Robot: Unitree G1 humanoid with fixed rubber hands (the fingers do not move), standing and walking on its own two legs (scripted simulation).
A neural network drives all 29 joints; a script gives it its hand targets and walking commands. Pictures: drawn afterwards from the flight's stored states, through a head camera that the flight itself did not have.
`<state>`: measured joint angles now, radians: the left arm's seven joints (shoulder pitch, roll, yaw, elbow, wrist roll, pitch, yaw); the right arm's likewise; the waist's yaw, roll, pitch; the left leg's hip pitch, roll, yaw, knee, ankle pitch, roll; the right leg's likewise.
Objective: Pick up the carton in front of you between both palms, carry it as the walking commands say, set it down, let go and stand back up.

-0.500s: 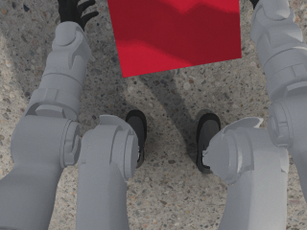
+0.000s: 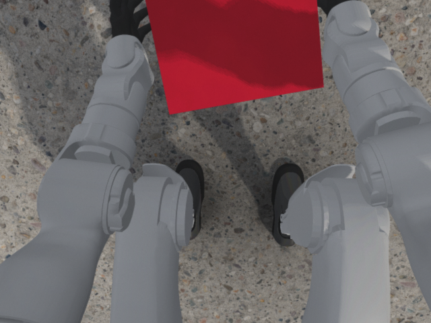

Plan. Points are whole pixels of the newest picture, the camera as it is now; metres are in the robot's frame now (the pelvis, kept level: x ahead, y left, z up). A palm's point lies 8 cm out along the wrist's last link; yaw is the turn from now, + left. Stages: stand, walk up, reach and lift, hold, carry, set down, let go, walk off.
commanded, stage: reach and lift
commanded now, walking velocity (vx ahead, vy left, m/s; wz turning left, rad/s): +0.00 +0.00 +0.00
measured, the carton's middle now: (234, 42) +0.51 +0.00 -0.26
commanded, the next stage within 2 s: none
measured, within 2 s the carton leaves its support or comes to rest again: leaves its support in 0.24 s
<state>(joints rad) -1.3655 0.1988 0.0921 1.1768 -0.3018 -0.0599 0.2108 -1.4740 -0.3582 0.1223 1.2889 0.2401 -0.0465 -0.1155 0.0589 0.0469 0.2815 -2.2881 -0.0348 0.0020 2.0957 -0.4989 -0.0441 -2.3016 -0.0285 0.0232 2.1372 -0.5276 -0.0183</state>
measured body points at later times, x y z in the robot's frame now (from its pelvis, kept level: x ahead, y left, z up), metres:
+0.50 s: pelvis +0.00 +0.01 +0.02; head +0.28 -0.04 +0.37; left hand +0.51 +0.13 -0.07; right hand +0.52 -0.18 -0.07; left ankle +0.13 +0.13 -0.35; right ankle +0.12 -0.12 -0.35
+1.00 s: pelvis +0.03 +0.01 +0.15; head +0.24 -0.03 +0.54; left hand +0.49 +0.13 +0.09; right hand +0.48 -0.18 +0.08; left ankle +0.13 +0.13 -0.35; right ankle +0.12 -0.12 -0.35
